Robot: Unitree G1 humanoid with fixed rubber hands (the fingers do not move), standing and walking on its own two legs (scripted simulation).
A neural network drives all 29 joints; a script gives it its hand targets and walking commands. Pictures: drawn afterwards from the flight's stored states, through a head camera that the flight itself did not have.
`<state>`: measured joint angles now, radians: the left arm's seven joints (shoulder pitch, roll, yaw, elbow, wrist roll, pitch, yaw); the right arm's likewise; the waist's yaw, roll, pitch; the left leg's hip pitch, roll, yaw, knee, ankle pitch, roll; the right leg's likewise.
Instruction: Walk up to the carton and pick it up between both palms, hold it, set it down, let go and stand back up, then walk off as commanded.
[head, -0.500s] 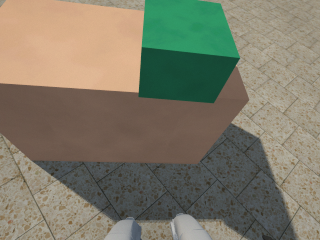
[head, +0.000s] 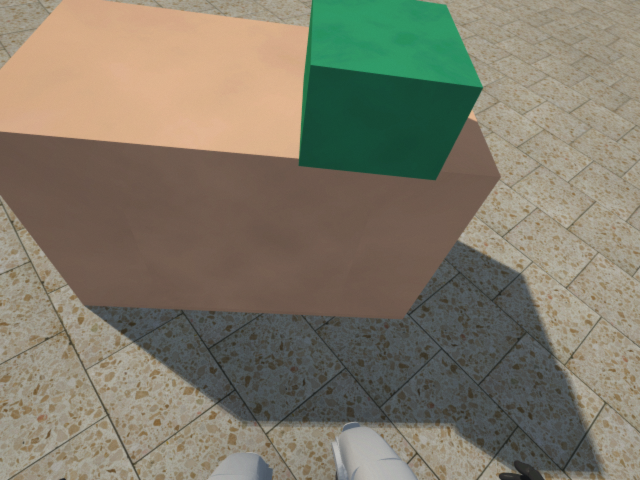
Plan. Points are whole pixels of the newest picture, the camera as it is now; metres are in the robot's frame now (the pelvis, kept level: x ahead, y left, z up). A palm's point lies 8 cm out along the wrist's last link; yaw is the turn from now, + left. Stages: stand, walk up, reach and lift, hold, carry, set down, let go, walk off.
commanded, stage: walk off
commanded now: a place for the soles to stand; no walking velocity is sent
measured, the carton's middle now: (374, 82) +0.79 -0.13 +0.06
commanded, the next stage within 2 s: none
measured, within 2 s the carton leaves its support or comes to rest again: neither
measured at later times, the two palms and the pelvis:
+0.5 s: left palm out of the picture +0.11 +0.18 -0.11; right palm out of the picture +0.07 -0.42 -0.09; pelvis +0.01 -0.12 +0.01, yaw -3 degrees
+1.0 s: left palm out of the picture +0.07 +0.22 -0.07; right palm out of the picture +0.07 -0.38 -0.09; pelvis -0.01 -0.10 +0.02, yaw -3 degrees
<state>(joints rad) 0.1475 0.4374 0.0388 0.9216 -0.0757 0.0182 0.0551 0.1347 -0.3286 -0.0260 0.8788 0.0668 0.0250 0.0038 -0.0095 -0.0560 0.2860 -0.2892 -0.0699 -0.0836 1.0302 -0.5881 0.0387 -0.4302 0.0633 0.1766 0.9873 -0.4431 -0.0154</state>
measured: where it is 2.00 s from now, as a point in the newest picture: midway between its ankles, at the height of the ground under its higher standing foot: outside the picture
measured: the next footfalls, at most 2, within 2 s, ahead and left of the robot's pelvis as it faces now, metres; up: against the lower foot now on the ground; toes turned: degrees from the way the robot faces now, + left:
right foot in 0.42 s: +0.11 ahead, -0.23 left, +0.00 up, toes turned +6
left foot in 0.96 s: +0.09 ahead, +0.01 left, +0.00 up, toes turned -8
